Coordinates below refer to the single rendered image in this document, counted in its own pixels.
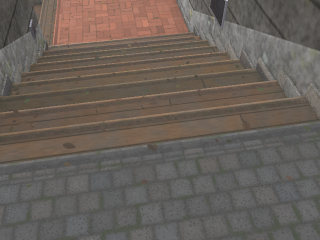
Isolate stairs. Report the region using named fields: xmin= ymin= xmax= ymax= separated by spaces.
xmin=0 ymin=32 xmax=320 ymax=165
xmin=33 ymin=0 xmax=58 ymax=46

